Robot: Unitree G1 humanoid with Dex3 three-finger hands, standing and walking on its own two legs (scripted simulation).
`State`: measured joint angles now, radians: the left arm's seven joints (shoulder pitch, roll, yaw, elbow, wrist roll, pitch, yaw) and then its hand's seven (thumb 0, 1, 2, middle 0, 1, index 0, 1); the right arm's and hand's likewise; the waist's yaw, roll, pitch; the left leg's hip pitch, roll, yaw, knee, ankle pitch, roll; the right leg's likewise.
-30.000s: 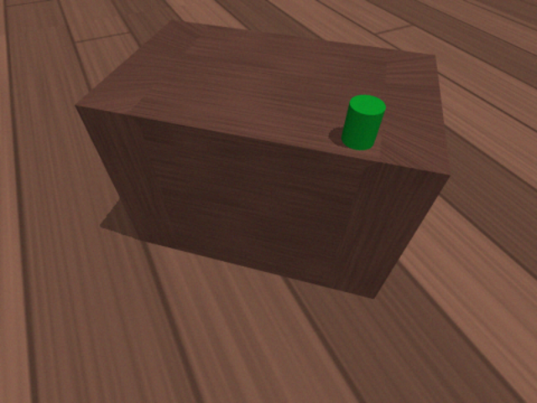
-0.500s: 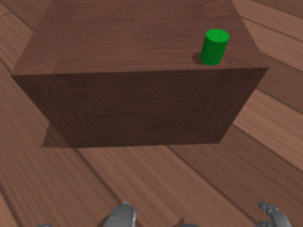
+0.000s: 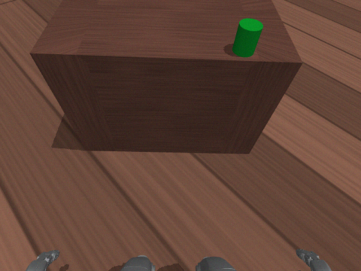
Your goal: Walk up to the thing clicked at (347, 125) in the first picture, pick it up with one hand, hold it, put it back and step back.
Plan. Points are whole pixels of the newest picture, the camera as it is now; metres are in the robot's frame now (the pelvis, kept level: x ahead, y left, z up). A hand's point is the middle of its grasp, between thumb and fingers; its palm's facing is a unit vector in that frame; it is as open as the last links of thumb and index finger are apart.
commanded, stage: step back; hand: right
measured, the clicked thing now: (246, 38) +0.90 -0.22 -0.01
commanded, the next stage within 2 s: stand in 1.32 s
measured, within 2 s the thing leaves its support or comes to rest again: neither
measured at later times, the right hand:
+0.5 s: hand out of the picture -0.06 -0.27 -0.16, palm faces -0.12 +0.92 -0.36, open 7.4 cm
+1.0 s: hand out of the picture -0.03 -0.25 -0.14, palm faces -0.12 +0.91 -0.40, open 7.4 cm
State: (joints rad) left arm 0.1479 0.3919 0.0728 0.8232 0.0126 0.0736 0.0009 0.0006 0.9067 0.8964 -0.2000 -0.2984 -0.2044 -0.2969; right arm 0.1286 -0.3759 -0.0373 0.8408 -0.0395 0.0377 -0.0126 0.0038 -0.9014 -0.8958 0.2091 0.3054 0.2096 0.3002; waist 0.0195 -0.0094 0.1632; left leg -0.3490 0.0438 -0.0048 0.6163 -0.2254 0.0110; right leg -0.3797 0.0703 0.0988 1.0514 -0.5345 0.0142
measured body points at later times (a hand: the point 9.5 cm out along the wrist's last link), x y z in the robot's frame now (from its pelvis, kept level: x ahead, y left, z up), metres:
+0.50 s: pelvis -0.15 -0.02 +0.00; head -0.13 -0.02 +0.45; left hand -0.10 +0.32 -0.11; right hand -0.05 -0.32 -0.13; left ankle -0.15 +0.11 -0.73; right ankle -0.08 -0.14 -0.71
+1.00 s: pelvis -0.13 +0.01 +0.00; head -0.12 +0.02 +0.45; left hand -0.12 +0.33 -0.13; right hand -0.03 -0.30 -0.11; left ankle -0.12 +0.13 -0.73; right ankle -0.12 -0.13 -0.71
